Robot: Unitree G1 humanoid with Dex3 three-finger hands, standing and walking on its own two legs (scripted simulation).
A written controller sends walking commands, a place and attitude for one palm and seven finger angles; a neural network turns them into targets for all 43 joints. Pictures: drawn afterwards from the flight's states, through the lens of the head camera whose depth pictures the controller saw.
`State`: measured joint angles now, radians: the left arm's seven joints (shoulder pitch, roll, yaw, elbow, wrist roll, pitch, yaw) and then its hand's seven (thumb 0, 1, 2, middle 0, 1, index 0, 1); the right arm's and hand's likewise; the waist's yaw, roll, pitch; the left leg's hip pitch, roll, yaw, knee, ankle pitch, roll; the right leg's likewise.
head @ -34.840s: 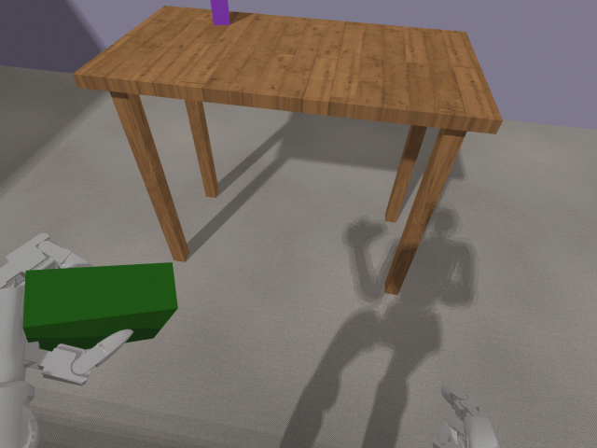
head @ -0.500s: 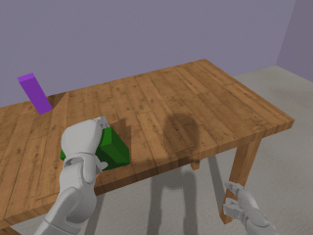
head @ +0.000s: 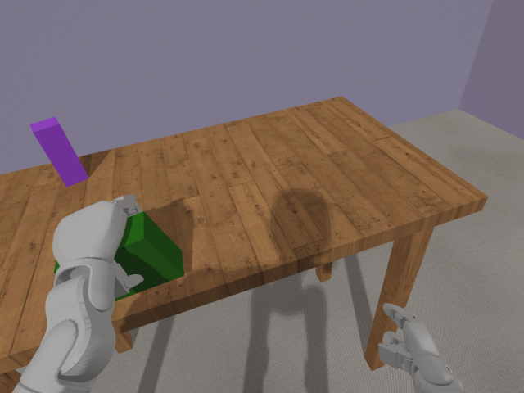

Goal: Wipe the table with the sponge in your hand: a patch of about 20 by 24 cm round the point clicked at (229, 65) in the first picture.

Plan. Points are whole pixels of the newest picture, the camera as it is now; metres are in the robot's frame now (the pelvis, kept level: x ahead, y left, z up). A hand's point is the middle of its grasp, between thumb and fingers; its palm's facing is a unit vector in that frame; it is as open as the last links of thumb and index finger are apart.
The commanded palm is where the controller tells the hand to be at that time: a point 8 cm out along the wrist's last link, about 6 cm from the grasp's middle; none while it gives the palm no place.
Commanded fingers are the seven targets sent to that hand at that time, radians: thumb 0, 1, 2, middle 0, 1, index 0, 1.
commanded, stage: slide back across to the middle lane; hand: left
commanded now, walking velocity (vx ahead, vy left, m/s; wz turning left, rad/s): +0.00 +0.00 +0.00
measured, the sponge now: (133, 266) +0.26 +0.24 +0.11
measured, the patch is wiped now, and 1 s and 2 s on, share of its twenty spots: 1.00 1.00 1.00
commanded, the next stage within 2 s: wipe forward along the middle lane in 0.10 s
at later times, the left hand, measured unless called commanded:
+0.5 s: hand (102, 248) +0.26 +0.28 +0.14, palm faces +0.09 -0.06 -0.99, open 9.3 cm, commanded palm +0.23 +0.27 +0.19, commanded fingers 0.00 0.10 1.30 -1.20 -1.60 -1.20 -1.60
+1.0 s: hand (109, 225) +0.31 +0.30 +0.14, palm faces +0.05 -0.05 -1.00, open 9.3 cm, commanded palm +0.29 +0.30 +0.17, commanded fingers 0.00 0.10 1.30 -1.20 -1.60 -1.20 -1.60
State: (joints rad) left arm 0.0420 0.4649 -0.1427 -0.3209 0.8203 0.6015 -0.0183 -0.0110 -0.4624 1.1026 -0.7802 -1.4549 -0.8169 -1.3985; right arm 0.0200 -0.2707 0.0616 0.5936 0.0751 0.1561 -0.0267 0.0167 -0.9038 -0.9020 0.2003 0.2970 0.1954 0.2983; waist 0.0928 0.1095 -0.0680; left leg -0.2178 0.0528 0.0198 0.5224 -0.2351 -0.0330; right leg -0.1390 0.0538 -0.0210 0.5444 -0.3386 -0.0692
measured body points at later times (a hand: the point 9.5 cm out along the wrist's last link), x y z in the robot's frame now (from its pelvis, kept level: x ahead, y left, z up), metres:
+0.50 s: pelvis -0.01 +0.01 +0.00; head -0.04 -0.04 +0.45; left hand +0.25 +0.28 +0.19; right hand +0.25 -0.17 -0.07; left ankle +0.03 +0.15 -0.73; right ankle -0.02 -0.07 -0.73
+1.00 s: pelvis +0.00 +0.01 +0.00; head -0.03 -0.03 +0.45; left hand +0.30 +0.29 +0.19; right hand +0.23 -0.19 -0.09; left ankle +0.03 +0.15 -0.73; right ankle -0.02 -0.07 -0.73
